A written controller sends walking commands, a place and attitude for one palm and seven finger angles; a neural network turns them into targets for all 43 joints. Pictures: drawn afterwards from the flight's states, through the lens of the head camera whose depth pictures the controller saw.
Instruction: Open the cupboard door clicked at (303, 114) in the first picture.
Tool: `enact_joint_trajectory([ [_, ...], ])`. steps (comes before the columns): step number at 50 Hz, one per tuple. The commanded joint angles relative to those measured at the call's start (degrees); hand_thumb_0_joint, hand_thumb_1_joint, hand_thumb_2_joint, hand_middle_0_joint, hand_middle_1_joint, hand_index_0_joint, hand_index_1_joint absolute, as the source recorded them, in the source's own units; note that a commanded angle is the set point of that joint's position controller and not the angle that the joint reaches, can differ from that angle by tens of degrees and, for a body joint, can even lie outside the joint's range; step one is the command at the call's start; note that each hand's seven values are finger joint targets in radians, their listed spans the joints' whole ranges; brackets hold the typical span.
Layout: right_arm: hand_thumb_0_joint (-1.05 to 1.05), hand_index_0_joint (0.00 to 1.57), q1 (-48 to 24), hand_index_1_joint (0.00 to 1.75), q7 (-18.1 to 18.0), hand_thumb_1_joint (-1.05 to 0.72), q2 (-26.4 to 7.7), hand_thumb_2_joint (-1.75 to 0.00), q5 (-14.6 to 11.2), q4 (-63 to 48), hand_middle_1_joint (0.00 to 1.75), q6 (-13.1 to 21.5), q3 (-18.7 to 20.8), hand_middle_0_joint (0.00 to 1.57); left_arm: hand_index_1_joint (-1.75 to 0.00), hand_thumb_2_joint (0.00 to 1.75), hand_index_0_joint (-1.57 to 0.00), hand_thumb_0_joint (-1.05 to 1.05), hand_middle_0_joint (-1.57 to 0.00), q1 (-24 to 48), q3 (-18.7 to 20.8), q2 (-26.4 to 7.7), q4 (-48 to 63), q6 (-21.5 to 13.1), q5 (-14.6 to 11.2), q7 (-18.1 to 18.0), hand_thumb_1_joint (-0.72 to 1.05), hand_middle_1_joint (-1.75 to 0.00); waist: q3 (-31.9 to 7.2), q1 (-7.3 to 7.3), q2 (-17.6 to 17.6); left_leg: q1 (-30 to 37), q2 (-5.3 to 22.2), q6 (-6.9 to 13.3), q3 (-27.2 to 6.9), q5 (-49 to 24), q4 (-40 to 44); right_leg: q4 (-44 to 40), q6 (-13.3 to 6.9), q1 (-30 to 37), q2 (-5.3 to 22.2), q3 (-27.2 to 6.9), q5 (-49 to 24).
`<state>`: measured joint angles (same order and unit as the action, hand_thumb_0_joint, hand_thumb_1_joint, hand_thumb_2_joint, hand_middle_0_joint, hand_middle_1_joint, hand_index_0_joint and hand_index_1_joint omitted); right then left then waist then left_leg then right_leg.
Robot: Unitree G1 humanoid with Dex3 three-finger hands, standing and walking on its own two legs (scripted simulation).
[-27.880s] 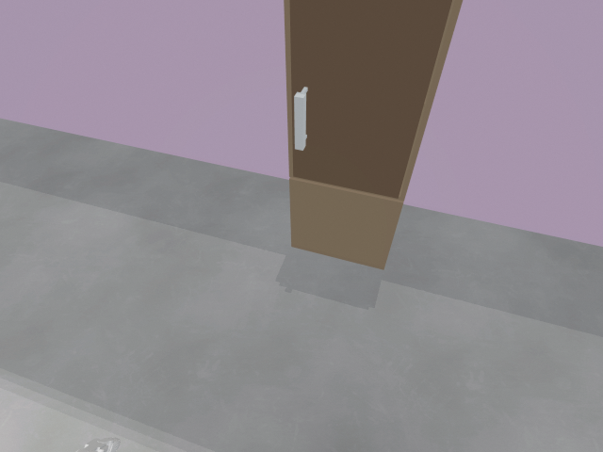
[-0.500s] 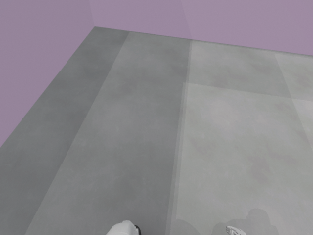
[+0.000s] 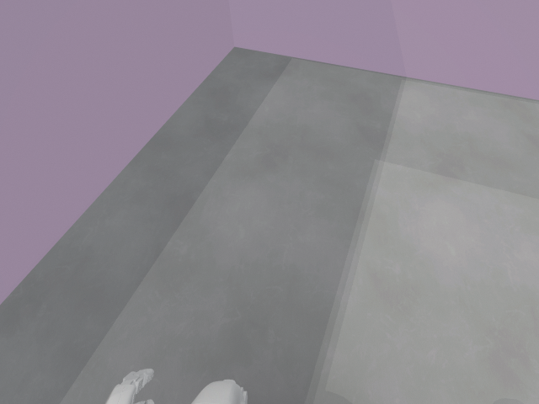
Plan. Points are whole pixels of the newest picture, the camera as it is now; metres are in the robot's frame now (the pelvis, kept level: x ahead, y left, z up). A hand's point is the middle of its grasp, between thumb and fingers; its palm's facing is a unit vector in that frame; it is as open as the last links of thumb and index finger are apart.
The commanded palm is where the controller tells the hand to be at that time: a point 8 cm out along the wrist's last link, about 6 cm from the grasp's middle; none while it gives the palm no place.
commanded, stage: turn to face it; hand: left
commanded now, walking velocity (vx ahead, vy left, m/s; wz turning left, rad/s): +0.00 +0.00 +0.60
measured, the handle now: out of the picture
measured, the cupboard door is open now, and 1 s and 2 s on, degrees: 45 45 45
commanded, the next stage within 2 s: none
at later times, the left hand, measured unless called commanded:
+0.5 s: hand out of the picture +0.06 +0.22 -0.16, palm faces +0.33 -0.90 -0.28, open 7.4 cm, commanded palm none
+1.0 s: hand out of the picture +0.02 +0.15 -0.18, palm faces +0.63 -0.75 -0.21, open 7.3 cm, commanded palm none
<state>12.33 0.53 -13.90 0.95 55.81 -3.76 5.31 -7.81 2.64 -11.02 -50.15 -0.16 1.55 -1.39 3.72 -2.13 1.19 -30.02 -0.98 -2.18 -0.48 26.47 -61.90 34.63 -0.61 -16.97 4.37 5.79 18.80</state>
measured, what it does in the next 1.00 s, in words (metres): walks ahead, turning left: left foot, then right foot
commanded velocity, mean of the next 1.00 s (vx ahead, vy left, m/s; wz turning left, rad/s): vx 0.00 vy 0.00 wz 0.60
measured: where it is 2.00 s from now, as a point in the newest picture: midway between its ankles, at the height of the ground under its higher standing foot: outside the picture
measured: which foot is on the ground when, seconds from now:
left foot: up 0.00-0.26, down 0.28-0.60, up 0.62-0.96, down 0.98-1.00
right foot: down 0.00-0.28, up 0.30-0.58, down 0.60-0.98, up 1.00-1.00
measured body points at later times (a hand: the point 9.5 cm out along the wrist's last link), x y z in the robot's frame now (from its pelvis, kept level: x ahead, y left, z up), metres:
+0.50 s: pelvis +0.06 -0.01 +0.00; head +0.11 +0.01 +0.45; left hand +0.04 +0.27 -0.14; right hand +0.25 -0.22 -0.13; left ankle +0.02 +0.11 -0.73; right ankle +0.10 -0.16 -0.68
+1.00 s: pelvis +0.10 -0.04 -0.01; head +0.13 +0.02 +0.43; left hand -0.02 +0.19 -0.17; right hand +0.34 -0.17 -0.14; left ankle +0.03 +0.04 -0.74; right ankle +0.14 -0.15 -0.72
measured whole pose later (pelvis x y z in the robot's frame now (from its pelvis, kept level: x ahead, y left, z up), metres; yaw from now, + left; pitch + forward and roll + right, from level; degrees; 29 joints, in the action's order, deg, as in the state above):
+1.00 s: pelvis +0.10 -0.04 -0.01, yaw +39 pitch +2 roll +1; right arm 6.1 1.9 -12.9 0.7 51.9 -2.5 3.6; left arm -13.1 3.0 -12.7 -51.1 1.5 1.1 -0.6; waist 6.5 -0.1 -3.4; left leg -17.9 0.1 1.8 5.2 17.9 -35.4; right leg 44.6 2.5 -18.2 10.0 13.6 27.0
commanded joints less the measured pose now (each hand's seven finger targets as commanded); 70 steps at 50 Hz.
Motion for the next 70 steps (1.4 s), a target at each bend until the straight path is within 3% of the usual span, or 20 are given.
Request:
enact_joint_trajectory([
  [1,0.0,0.2,-2.98,0.3,0.99,-0.9,-1.77,-0.9,0.0,-5.59,0.3,1.12,-0.05,0.2,-0.3,0.9,-0.2,0.0,-0.2,-3.09,2.24,-8.73,2.48,-1.05,0.04,-0.7,0.9,-0.3,-3.68,1.82,-13.24,-5.03,3.67,-1.49,2.16,-2.4,-3.97,-13.49,-4.78,9.6,14.65,-3.56,-31.1],
  [8,0.0,0.2,-8.72,0.3,1.39,-0.9,-1.8,-0.9,-0.34,-8.13,0.3,1.61,-1.28,0.2,-0.3,0.9,-0.2,0.0,-0.2,-8.5,3.23,-12.85,0.95,-0.92,0.2,-0.35,0.9,-0.3,-5.72,4.63,-13.22,2.45,1.61,-0.43,7.88,-1.95,18.13,-7.39,-4.84,17.25,16.29,0.97,-44.67],
  [11,0.0,0.2,-4.82,0.3,1.1,-0.9,-4.22,-0.9,-0.05,-8.02,0.3,2.05,-0.8,0.2,-0.3,0.9,-0.2,0.0,-0.2,-7.42,3.54,-13.4,0.99,-0.94,-0.16,-0.04,0.9,-0.3,-8.49,1.88,-12.24,13.2,0.3,0.99,9.04,-9.67,30.24,1.05,-2.15,14.32,15.45,4.06,-45.12],
  [12,0.0,0.2,0.32,0.3,0.97,-0.9,-6.71,-0.9,0.33,-6.87,0.3,2.47,-0.01,0.2,-0.3,0.9,-0.2,0.0,-0.2,-6.41,3.49,-13.34,1.77,-0.94,-0.63,0.18,0.9,-0.3,-11.94,-1.44,-7.04,24.02,2.31,2.45,7.37,-21.38,35.44,9.85,0.02,8.11,14.63,5.72,-39.33],
  [14,0.0,0.2,7.9,0.3,0.26,-0.9,-17.33,-0.9,0.29,-5.58,0.3,2.48,2.31,0.2,-0.3,0.9,-0.2,0.0,-0.2,-2.29,1.88,-8.16,6.64,-0.13,-0.82,0.44,0.9,-0.3,-15.66,-4.85,15.04,37.06,27.9,18.12,-22.99,-59.56,37.44,32.38,4.99,-17.77,2.43,0.46,20.91],
  [20,0.0,0.2,-4.14,0.3,-1.26,-0.9,-11.77,-0.9,0.47,-8.09,0.3,3.11,0.71,0.2,-0.3,0.9,-0.2,0.0,-0.2,-3.0,2.31,-7.48,2.65,1.78,-0.55,0.87,0.9,-0.3,-6.58,1.59,7.82,20.9,14.68,11.2,-8.7,-40.92,39.22,27.93,5.81,-14.21,1.25,-4.8,6.37],
  [28,0.0,0.2,-8.09,0.3,-0.74,-0.9,-11.83,-0.9,0.2,-9.51,0.3,2.04,1.76,0.2,-0.3,0.9,-0.2,0.0,-0.2,-8.99,2.44,-7.93,2.82,0.35,-0.8,0.97,0.9,-0.3,-7.21,4.74,7.09,10.38,10.51,7.9,-11.96,-27.75,32.89,-3.18,5.06,6.57,-3.56,-0.83,-4.07],
  [29,0.0,0.2,-8.0,0.3,-0.47,-0.9,-9.24,-0.9,-0.32,-9.96,0.3,2.12,1.55,0.2,-0.3,0.9,-0.2,0.0,-0.2,-11.82,3.08,-10.93,2.43,-0.41,-0.3,0.57,0.9,-0.3,-7.95,6.22,-1.46,4.44,5.79,4.62,-8.94,-17.13,26.1,-12.19,3.82,14.05,2.01,-5.89,-8.21],
  [30,0.0,0.2,-6.69,0.3,-0.02,-0.9,-4.65,-0.9,-0.63,-11.27,0.3,2.23,0.76,0.2,-0.3,0.9,-0.2,0.0,-0.2,-12.85,4.22,-16.99,2.61,-0.93,0.65,-0.09,0.9,-0.3,-8.42,6.43,-20.5,-6.08,-3.32,-0.24,0.58,5.58,10.35,-17.81,-2.65,18.89,19.82,-25.11,-15.41],
  [31,0.0,0.2,-7.18,0.3,0.18,-0.9,-6.14,-0.9,-0.33,-11.97,0.3,1.84,1.08,0.2,-0.3,0.9,-0.2,0.0,-0.2,-12.07,3.8,-18.16,3.62,-0.48,0.18,-0.26,0.9,-0.3,-8.02,6.69,-17.77,-3.93,-1.25,0.31,-2.36,11.5,-2.31,-17.85,-7.69,11.69,26.21,-26.21,-19.0],
  [34,0.0,0.2,-5.96,0.3,0.95,-0.9,-5.35,-0.9,0.13,-8.19,0.3,0.41,1.1,0.2,-0.3,0.9,-0.2,0.0,-0.2,-2.48,2.16,-10.81,5.12,-0.38,-0.18,-0.56,0.9,-0.3,-3.12,1.48,-15.73,-3.98,2.72,-0.66,-2.63,-1.66,-14.3,-16.21,-5.15,4.63,15.49,-11.56,-16.77],
  [46,0.0,0.2,-5.58,0.3,1.2,-0.9,-2.96,-0.9,-0.38,-7.51,0.3,2.03,-0.74,0.2,-0.3,0.9,-0.2,0.0,-0.2,-8.08,3.92,-13.1,1.61,-0.51,-0.12,-0.21,0.9,-0.3,-8.95,3.09,-11.43,12.94,1.07,0.33,7.53,-7.81,30.65,-2.01,-2.86,14.22,16.47,2.36,-36.74],
  [47,0.0,0.2,-1.63,0.3,1.16,-0.9,-5.18,-0.9,-0.11,-6.46,0.3,2.37,-0.08,0.2,-0.3,0.9,-0.2,0.0,-0.2,-7.24,3.94,-12.72,2.16,-0.3,-0.63,0.01,0.9,-0.3,-10.45,0.36,-7.08,22.11,2.41,1.48,6.01,-16.76,37.13,4.74,-0.42,7.79,15.41,4.42,-31.47],
  [49,0.0,0.2,6.27,0.3,0.23,-0.9,-15.76,-0.9,0.47,-5.25,0.3,2.26,2.43,0.2,-0.3,0.9,-0.2,0.0,-0.2,-1.85,2.0,-6.86,7.02,0.54,-0.85,0.37,0.9,-0.3,-11.11,-4.13,16.82,33.1,27.11,16.7,-24.06,-52.71,40.31,26.64,5.67,-18.21,3.19,2.34,21.81],
  [55,0.0,0.2,-1.37,0.3,-1.56,-0.9,-10.29,-0.9,0.34,-6.38,0.3,3.32,0.51,0.2,-0.3,0.9,-0.2,0.0,-0.2,-1.41,2.5,-7.25,2.84,1.71,-0.65,0.82,0.9,-0.3,-7.1,1.28,6.93,24.5,14.52,11.02,-9.43,-45.76,39.77,30.31,5.94,-16.08,1.78,-5.3,4.76],
  [65,0.0,0.2,-5.03,0.3,-1.03,-0.9,-10.98,-0.9,0.25,-7.74,0.3,2.18,1.64,0.2,-0.3,0.9,-0.2,0.0,-0.2,-5.44,2.28,-7.46,3.36,0.54,-1.21,0.62,0.9,-0.3,-7.01,3.77,7.8,12.95,10.43,8.49,-14.78,-33.35,34.17,-4.02,4.6,6.48,-3.81,-1.93,-3.36],
  [66,0.0,0.2,-5.7,0.3,-0.74,-0.9,-9.49,-0.9,-0.23,-8.26,0.3,2.24,1.49,0.2,-0.3,0.9,-0.2,0.0,-0.2,-9.18,2.9,-10.13,2.8,-0.17,-0.83,0.36,0.9,-0.3,-7.87,5.74,2.1,7.48,7.04,5.52,-12.53,-23.62,29.3,-12.48,3.95,14.57,0.01,-5.2,-9.05],
  [67,0.0,0.2,-4.12,0.3,-0.36,-0.9,-4.84,-0.9,-0.74,-9.26,0.3,2.35,0.88,0.2,-0.3,0.9,-0.2,0.0,-0.2,-10.8,4.05,-15.79,2.37,-0.76,0.24,-0.37,0.9,-0.3,-9.64,5.94,-15.8,-3.87,-1.72,0.7,-3.06,-2.09,15.65,-17.47,-1.65,22.59,16.83,-21.59,-15.81],
  [68,0.0,0.2,-4.98,0.3,-0.15,-0.9,-5.7,-0.9,-0.31,-10.1,0.3,2.21,0.93,0.2,-0.3,0.9,-0.2,0.0,-0.2,-10.38,3.54,-17.62,2.86,-0.4,0.04,-0.34,0.9,-0.3,-8.38,6.28,-18.07,-4.03,-2.35,0.19,-1.93,11.67,1.0,-17.35,-7.7,15.36,25.42,-25.19,-22.11],
  [70,0.0,0.2,-5.28,0.3,0.05,-0.9,-5.99,-0.9,-0.02,-7.95,0.3,1.13,1.24,0.2,-0.3,0.9,-0.2,0.0,-0.2,-5.42,2.6,-12.69,3.54,-0.63,-0.37,-0.77,0.9,-0.3,-4.46,3.29,-16.53,-5.0,1.28,-0.26,-4.18,4.35,-11.49,-16.33,-7.78,9.68,19.72,-19.4,-23.25],
])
